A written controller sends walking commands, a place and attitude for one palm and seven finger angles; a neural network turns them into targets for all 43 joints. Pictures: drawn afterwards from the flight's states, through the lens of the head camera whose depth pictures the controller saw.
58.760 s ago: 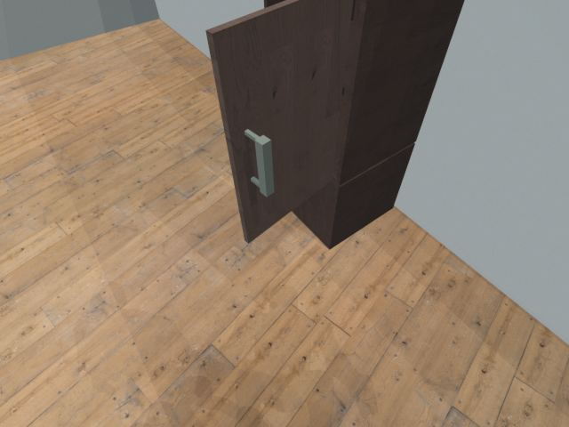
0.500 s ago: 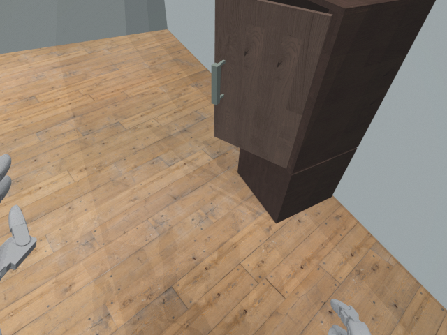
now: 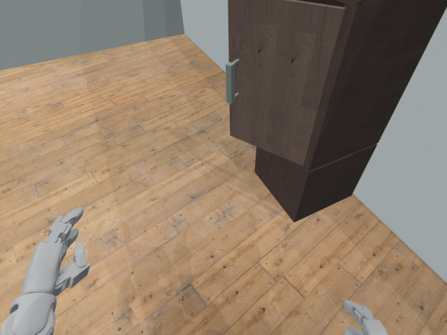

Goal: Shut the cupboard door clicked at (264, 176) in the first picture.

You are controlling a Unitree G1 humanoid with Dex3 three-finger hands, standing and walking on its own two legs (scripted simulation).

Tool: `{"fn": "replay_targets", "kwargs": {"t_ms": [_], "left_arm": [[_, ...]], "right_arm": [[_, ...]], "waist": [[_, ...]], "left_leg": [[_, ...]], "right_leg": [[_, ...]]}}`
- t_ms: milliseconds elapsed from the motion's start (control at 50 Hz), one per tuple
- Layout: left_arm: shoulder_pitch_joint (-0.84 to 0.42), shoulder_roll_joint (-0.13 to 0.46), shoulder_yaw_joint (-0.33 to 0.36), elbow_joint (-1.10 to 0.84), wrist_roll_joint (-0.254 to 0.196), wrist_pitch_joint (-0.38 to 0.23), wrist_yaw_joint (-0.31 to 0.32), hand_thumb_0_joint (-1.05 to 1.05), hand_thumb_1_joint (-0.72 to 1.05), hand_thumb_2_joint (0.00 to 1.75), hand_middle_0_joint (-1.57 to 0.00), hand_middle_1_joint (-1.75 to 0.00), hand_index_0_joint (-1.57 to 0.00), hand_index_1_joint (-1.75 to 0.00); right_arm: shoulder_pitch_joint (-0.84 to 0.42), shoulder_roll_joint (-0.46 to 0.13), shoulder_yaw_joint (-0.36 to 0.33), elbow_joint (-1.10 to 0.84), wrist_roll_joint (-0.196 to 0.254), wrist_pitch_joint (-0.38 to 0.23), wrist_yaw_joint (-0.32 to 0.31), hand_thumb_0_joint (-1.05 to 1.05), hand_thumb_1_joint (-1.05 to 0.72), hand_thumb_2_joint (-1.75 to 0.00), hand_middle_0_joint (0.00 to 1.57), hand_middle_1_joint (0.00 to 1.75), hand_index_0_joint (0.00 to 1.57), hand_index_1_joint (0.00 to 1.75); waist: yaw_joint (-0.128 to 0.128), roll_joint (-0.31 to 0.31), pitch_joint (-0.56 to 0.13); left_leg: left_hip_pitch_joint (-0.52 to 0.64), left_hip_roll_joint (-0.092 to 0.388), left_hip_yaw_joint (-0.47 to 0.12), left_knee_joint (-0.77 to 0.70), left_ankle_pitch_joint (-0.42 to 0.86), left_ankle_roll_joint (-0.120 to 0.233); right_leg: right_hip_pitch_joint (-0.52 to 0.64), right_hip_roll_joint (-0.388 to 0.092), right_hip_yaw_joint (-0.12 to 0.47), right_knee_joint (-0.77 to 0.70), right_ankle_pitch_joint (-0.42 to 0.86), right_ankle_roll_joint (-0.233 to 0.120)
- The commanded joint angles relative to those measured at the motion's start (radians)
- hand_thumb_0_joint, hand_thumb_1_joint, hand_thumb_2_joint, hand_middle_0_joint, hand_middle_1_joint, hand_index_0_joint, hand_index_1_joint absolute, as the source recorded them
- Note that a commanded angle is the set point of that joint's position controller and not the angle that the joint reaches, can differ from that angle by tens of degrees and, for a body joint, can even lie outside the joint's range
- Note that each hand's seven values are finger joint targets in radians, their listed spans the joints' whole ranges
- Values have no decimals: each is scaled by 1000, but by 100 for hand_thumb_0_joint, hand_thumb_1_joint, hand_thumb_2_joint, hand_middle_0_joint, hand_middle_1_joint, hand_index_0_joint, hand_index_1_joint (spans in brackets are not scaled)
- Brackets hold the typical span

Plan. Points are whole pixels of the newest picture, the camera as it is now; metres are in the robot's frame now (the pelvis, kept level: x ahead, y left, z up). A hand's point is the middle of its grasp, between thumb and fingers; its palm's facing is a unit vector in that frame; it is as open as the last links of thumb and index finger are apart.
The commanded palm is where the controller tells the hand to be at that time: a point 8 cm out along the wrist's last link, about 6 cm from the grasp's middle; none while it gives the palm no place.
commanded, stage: let the arm hang, fingers relaxed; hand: left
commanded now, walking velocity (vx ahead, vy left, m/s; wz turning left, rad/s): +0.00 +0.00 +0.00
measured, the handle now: (233, 81) +0.99 +0.04 -0.04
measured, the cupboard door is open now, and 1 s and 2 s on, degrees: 29 29 29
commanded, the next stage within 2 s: look to check the result in 1.00 s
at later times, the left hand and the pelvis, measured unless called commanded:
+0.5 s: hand out of the picture -0.06 +0.18 -0.16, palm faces +0.00 -0.98 -0.22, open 7.3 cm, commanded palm none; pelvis +0.00 -0.01 +0.01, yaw -1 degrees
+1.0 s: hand out of the picture +0.02 +0.17 -0.17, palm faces -0.01 -0.98 -0.19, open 7.3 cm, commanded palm none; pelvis +0.01 -0.01 +0.01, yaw -1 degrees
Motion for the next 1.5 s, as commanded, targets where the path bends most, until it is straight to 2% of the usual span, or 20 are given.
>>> {"fn": "replay_targets", "kwargs": {"t_ms": [0,40,100,120,160,200,240,300,320,400,540,680,740,860,1000,1160,1420,1480], "left_arm": [[-25,42,-104,335,11,57,-50,0,90,90,-20,-30,-20,-30],[-49,36,-122,470,8,62,-43,0,90,90,-20,-30,-20,-30],[-66,5,-146,650,4,74,-35,0,90,90,-20,-30,-20,-30],[-56,10,-148,700,4,73,-35,0,90,90,-20,-30,-20,-30],[-43,-13,-151,790,0,67,-35,0,90,90,-20,-30,-20,-30],[-21,-40,-140,857,1,63,-33,0,90,90,-20,-30,-20,-30],[-7,-36,-143,911,-1,56,-33,0,90,90,-20,-30,-20,-30],[3,-46,-150,977,-6,51,-32,0,90,90,-20,-30,-20,-30],[8,-47,-150,993,-5,50,-31,0,90,90,-20,-30,-20,-30],[25,-70,-154,1041,-6,51,-28,0,90,90,-20,-30,-20,-30],[45,-95,-157,1070,-3,55,-21,0,90,90,-20,-30,-20,-30],[40,-106,-155,1062,-1,53,-17,0,90,90,-20,-30,-20,-30],[34,-106,-154,1058,-1,55,-17,0,90,90,-20,-30,-20,-30],[19,-99,-151,1052,-1,51,-19,0,90,90,-20,-30,-20,-30],[-3,-71,-146,1050,-2,47,-23,0,90,90,-20,-30,-20,-30],[-27,-43,-144,1057,-2,47,-27,0,90,90,-20,-30,-20,-30],[-71,8,-142,1057,-1,40,-31,0,90,90,-20,-30,-20,-30],[-90,14,-142,1056,-1,41,-32,0,90,90,-20,-30,-20,-30]], "right_arm": [[-17,-176,-45,-32,-9,13,6,0,-90,-90,20,30,20,30],[-6,-155,-34,4,-15,31,5,0,-90,-90,20,30,20,30],[-2,-102,-11,77,-16,55,3,0,-90,-90,20,30,20,30],[4,-98,-8,94,-15,59,2,0,-90,-90,20,30,20,30],[20,-66,-6,146,-14,62,-4,0,-90,-90,20,30,20,30],[42,-45,-12,188,-15,62,-12,0,-90,-90,20,30,20,30],[74,-42,-16,222,-10,61,-18,0,-90,-90,20,30,20,30],[110,-31,-17,273,-5,59,-26,0,-90,-90,20,30,20,30],[121,-37,-19,279,-2,60,-28,0,-90,-90,20,30,20,30],[162,-23,-21,320,-2,60,-35,0,-90,-90,20,30,20,30],[189,8,-21,350,-3,62,-36,0,-90,-90,20,30,20,30],[188,26,-19,359,-4,56,-35,0,-90,-90,20,30,20,30],[177,32,-21,360,-5,55,-35,0,-90,-90,20,30,20,30],[164,20,-22,356,-6,52,-35,0,-90,-90,20,30,20,30],[148,-15,-26,350,-4,46,-37,0,-90,-90,20,30,20,30],[122,-48,-28,348,-3,47,-37,0,-90,-90,20,30,20,30],[57,-100,-32,342,-1,45,-32,0,-90,-90,20,30,20,30],[38,-106,-32,342,-4,45,-31,0,-90,-90,20,30,20,30]], "waist": [[-21,-222,-9],[-22,-203,-21],[-19,-93,32],[-16,-73,41],[-19,-27,52],[-17,66,54],[-18,48,34],[-21,38,57],[-21,5,81],[-25,-56,94],[-24,-100,132],[-21,-91,144],[-20,-66,162],[-19,-48,155],[-21,-49,123],[-23,-66,128],[-21,-69,94],[-22,-64,108]], "left_leg": [[21,122,-146,-90,231,2],[55,111,-139,-106,247,-5],[45,105,-143,-177,113,-11],[42,101,-143,-186,74,-12],[56,90,-126,-199,23,-17],[61,90,-127,-216,-7,-15],[77,96,-122,-204,36,-14],[97,102,-120,-213,51,-15],[99,107,-122,-214,56,-13],[111,111,-121,-229,44,-7],[104,109,-113,-247,14,-5],[102,109,-111,-254,51,-6],[96,107,-110,-259,42,-8],[102,105,-111,-259,62,-11],[137,113,-113,-261,110,-9],[147,118,-118,-268,98,-9],[186,126,-119,-265,166,-12],[180,126,-119,-274,155,-15]], "right_leg": [[24,-77,111,-35,130,-43],[44,-89,128,-39,146,-48],[45,-81,136,-87,27,-33],[49,-80,139,-105,6,-33],[47,-86,147,-138,1,-40],[61,-83,142,-158,14,-48],[95,-87,137,-172,59,-50],[87,-88,135,-190,67,-54],[76,-84,129,-197,63,-53],[71,-83,125,-202,49,-51],[47,-80,121,-199,19,-46],[50,-79,121,-190,57,-40],[43,-81,114,-192,53,-38],[57,-80,121,-195,76,-38],[82,-84,119,-200,106,-40],[85,-87,123,-213,92,-42],[109,-97,124,-229,144,-44],[109,-99,127,-233,142,-41]]}}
